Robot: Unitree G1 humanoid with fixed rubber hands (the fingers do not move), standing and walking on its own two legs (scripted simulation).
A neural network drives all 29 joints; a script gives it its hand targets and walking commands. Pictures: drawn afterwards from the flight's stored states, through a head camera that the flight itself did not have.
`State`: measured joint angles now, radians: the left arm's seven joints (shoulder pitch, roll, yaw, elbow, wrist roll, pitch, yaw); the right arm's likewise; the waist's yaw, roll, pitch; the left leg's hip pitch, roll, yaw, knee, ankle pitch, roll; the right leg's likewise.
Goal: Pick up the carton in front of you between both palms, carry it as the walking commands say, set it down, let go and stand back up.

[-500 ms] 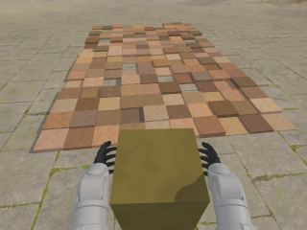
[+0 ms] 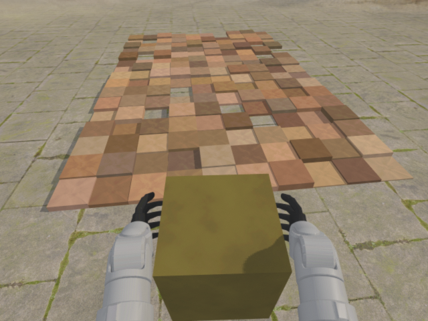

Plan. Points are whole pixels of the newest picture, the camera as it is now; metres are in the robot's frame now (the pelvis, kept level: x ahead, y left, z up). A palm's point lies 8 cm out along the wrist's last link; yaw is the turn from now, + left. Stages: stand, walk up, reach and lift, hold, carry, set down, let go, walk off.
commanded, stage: hold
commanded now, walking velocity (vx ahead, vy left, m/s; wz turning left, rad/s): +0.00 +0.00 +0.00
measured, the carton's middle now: (219, 249) +0.29 +0.00 -0.02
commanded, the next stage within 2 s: carry in 0.82 s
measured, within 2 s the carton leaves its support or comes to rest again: neither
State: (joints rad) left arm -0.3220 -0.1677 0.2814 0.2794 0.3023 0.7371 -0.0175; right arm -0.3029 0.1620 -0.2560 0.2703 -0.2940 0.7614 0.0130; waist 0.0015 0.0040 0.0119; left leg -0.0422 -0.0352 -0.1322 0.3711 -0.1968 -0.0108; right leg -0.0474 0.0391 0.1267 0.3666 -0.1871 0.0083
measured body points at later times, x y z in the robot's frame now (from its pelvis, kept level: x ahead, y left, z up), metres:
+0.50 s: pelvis +0.01 +0.00 +0.00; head -0.04 +0.00 +0.45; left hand +0.31 +0.15 +0.05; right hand +0.30 -0.15 +0.04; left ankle +0.02 +0.13 -0.75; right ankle +0.02 -0.13 -0.75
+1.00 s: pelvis +0.02 +0.01 -0.01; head -0.02 +0.01 +0.44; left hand +0.33 +0.16 +0.06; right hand +0.32 -0.14 +0.06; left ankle +0.01 +0.13 -0.74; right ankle +0.02 -0.13 -0.75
